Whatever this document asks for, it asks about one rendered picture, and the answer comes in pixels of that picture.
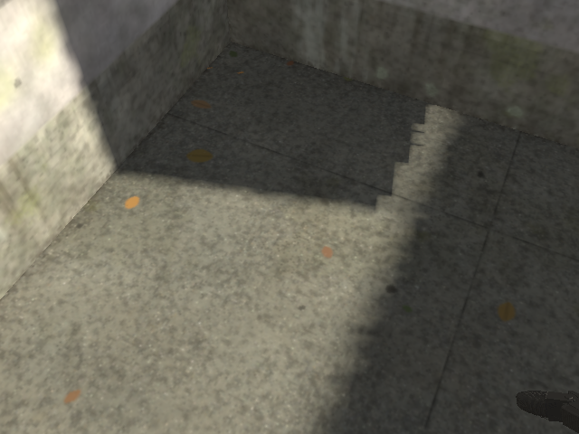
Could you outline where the robot right hand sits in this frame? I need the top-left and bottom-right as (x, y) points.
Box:
(516, 391), (579, 433)

